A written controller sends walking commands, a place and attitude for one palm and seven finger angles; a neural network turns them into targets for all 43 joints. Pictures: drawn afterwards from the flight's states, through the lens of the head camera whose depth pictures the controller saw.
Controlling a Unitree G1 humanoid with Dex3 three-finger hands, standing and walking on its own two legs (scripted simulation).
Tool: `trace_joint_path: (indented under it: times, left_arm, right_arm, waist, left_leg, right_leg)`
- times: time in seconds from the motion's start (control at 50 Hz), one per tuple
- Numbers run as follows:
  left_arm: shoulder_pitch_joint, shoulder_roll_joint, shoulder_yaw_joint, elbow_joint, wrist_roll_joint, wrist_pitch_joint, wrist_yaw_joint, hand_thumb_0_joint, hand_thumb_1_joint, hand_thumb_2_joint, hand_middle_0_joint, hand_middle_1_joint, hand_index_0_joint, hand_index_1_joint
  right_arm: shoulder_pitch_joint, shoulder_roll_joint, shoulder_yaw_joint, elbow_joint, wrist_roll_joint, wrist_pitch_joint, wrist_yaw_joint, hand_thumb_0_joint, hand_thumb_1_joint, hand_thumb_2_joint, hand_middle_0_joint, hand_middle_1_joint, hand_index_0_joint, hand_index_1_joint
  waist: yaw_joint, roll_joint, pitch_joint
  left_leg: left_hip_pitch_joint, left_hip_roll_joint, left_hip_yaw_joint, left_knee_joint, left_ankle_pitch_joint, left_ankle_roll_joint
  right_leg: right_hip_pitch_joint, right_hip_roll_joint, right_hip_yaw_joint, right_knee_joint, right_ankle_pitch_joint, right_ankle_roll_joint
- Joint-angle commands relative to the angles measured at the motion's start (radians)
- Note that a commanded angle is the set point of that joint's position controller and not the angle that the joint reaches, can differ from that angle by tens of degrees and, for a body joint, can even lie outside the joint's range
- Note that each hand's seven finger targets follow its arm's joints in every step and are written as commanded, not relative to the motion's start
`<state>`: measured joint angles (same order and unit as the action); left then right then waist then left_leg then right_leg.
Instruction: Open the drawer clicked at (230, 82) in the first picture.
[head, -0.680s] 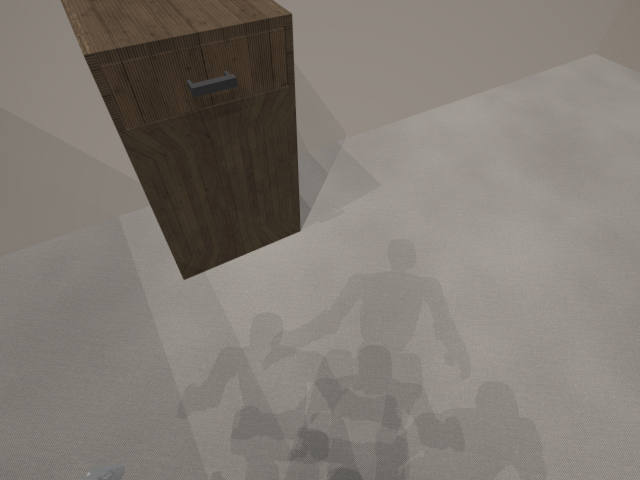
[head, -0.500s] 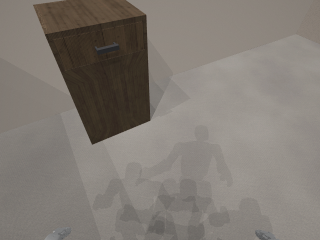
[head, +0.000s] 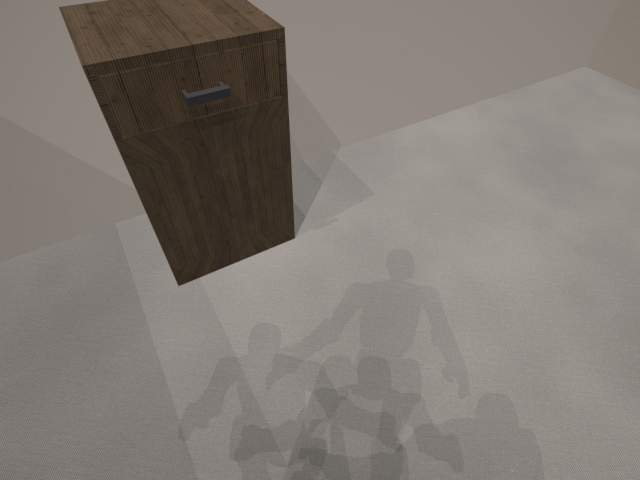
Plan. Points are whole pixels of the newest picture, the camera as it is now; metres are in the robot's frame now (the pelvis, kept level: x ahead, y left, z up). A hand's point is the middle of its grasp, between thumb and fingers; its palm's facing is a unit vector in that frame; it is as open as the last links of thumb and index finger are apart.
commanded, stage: stand and wait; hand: left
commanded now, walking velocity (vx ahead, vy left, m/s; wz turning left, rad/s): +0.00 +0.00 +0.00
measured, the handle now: (205, 92) +1.02 +0.37 -0.03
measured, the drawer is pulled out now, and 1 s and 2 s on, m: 0.00 0.00 0.00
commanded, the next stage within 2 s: look at it before walking up in 0.28 s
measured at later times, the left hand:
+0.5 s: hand out of the picture +0.05 +0.25 -0.16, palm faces -0.02 -0.95 -0.32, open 7.4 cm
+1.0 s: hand out of the picture +0.04 +0.26 -0.16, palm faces -0.03 -0.95 -0.33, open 7.4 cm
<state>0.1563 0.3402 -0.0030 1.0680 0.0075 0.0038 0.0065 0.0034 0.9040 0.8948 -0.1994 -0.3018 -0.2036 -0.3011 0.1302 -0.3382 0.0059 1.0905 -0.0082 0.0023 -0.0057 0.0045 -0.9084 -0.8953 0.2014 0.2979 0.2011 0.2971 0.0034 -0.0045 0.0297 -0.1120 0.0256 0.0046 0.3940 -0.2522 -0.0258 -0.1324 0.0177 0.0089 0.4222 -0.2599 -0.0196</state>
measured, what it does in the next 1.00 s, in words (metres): stands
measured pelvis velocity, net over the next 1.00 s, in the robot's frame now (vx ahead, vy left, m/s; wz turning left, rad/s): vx -0.03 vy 0.01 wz -0.01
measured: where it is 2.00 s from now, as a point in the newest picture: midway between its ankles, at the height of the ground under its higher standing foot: outside the picture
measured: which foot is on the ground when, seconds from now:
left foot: down 0.00-1.00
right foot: down 0.00-1.00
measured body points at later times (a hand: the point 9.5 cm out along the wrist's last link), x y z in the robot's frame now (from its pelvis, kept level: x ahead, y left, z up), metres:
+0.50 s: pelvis -0.02 +0.00 +0.00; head -0.03 +0.01 +0.45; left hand +0.05 +0.29 -0.13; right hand +0.05 -0.29 -0.13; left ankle -0.02 +0.14 -0.74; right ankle -0.02 -0.11 -0.74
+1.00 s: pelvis -0.03 +0.01 +0.00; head -0.02 +0.01 +0.45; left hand +0.04 +0.30 -0.13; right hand +0.04 -0.28 -0.13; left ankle -0.02 +0.14 -0.74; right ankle -0.02 -0.11 -0.74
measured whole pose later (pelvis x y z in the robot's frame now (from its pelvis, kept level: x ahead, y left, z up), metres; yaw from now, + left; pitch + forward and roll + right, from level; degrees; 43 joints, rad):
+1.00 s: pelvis -0.03 +0.01 +0.00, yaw +0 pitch -2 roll +0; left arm 0.16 0.33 -0.01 1.10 0.01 0.00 0.00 0.00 0.90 0.89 -0.20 -0.30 -0.20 -0.30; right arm 0.13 -0.32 0.01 1.12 -0.01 -0.01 0.00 0.00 -0.91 -0.90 0.20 0.30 0.20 0.30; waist 0.01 -0.01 0.03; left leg -0.13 0.01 0.01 0.36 -0.20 -0.01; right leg -0.15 0.01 0.02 0.38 -0.20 0.00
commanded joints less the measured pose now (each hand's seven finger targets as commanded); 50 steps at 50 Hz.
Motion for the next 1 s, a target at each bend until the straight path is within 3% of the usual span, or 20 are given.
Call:
trace_joint_path:
  times: [0.0, 0.12, 0.52, 0.94, 0.98]
  left_arm:
    - [-0.057, 0.208, 0.040, -0.064, -0.001, -0.029, 0.011, 0.000, 0.900, 0.900, -0.200, -0.300, -0.200, -0.300]
    - [-0.058, 0.206, 0.036, -0.056, 0.000, -0.030, 0.008, 0.000, 0.900, 0.900, -0.200, -0.300, -0.200, -0.300]
    - [-0.051, 0.192, 0.032, -0.046, 0.003, -0.029, 0.007, 0.000, 0.900, 0.900, -0.200, -0.300, -0.200, -0.300]
    - [-0.040, 0.197, 0.030, -0.036, 0.004, -0.031, 0.006, 0.000, 0.900, 0.900, -0.200, -0.300, -0.200, -0.300]
    - [0.016, 0.102, 0.013, -0.016, 0.003, -0.012, 0.007, 0.000, 0.900, 0.900, -0.200, -0.300, -0.200, -0.300]
  right_arm:
    - [-0.058, -0.188, -0.038, -0.061, -0.002, -0.027, -0.015, 0.000, -0.900, -0.900, 0.200, 0.300, 0.200, 0.300]
    - [-0.049, -0.186, -0.037, -0.047, -0.003, -0.027, -0.012, 0.000, -0.900, -0.900, 0.200, 0.300, 0.200, 0.300]
    - [-0.034, -0.182, -0.038, -0.034, -0.002, -0.031, -0.009, 0.000, -0.900, -0.900, 0.200, 0.300, 0.200, 0.300]
    - [-0.039, -0.191, -0.039, -0.029, -0.001, -0.033, -0.007, 0.000, -0.900, -0.900, 0.200, 0.300, 0.200, 0.300]
    - [0.011, -0.095, -0.019, -0.009, -0.008, -0.022, -0.006, 0.000, -0.900, -0.900, 0.200, 0.300, 0.200, 0.300]
  waist:
    - [-0.001, 0.002, -0.059]
    - [-0.003, -0.015, -0.049]
    - [-0.003, 0.006, -0.031]
    - [-0.003, 0.008, -0.042]
    - [-0.002, 0.009, -0.047]
  left_leg:
    - [-0.002, 0.091, -0.064, -0.049, 0.197, 0.047]
    - [-0.005, 0.089, -0.069, -0.062, 0.152, 0.046]
    - [-0.019, 0.095, -0.081, -0.087, 0.121, 0.048]
    - [-0.006, 0.097, -0.090, -0.094, 0.137, 0.051]
    - [0.008, 0.095, -0.053, -0.065, 0.060, 0.036]
  right_leg:
    - [0.008, -0.141, 0.107, -0.081, 0.260, -0.022]
    - [-0.017, -0.140, 0.119, -0.106, 0.185, -0.020]
    - [-0.040, -0.131, 0.117, -0.123, 0.116, -0.012]
    - [-0.035, -0.132, 0.112, -0.122, 0.135, -0.008]
    - [-0.056, -0.121, 0.118, -0.109, 0.055, 0.000]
